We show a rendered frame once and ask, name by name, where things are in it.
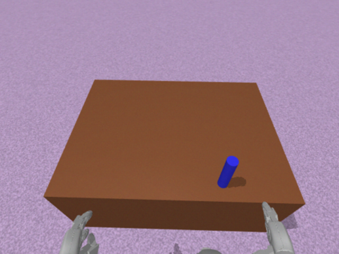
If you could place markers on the can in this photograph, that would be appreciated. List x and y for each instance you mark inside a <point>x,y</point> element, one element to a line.
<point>228,171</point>

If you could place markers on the right robot hand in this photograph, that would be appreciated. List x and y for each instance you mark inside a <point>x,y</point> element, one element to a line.
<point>277,234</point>

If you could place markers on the left robot hand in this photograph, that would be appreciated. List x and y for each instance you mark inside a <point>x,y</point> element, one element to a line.
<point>75,236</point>

